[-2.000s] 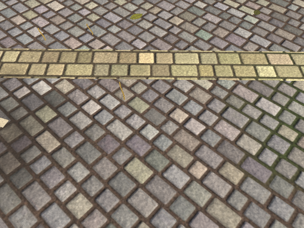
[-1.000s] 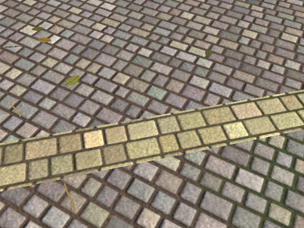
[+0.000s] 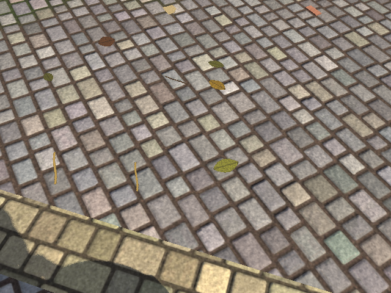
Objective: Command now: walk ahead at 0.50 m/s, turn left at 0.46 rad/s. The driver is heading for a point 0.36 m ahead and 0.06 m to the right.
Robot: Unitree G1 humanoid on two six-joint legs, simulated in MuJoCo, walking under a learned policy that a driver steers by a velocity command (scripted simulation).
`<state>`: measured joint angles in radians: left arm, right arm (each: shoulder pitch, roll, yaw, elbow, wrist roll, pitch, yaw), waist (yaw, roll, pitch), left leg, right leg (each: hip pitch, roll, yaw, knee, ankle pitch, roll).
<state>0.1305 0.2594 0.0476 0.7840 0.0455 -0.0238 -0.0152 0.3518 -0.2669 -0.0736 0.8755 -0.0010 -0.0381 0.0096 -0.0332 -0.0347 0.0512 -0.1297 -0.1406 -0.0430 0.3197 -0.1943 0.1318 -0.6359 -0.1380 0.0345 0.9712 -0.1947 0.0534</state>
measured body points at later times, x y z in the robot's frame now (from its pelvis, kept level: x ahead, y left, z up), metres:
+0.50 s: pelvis +0.24 -0.06 +0.00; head +0.28 -0.08 +0.45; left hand +0.29 +0.20 -0.13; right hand +0.34 -0.31 -0.15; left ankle +0.23 +0.08 -0.68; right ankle +0.29 -0.13 -0.74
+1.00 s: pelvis +0.29 -0.03 +0.00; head +0.29 -0.02 +0.45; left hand +0.28 +0.21 -0.16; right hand +0.35 -0.26 -0.15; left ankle +0.29 +0.07 -0.74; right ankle +0.29 -0.13 -0.74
